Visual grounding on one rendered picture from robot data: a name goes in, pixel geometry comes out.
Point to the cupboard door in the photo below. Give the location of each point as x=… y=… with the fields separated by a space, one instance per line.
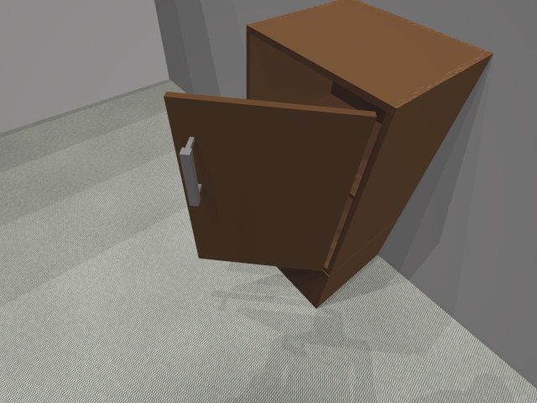
x=275 y=176

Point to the handle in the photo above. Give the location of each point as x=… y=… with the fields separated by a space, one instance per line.
x=189 y=172

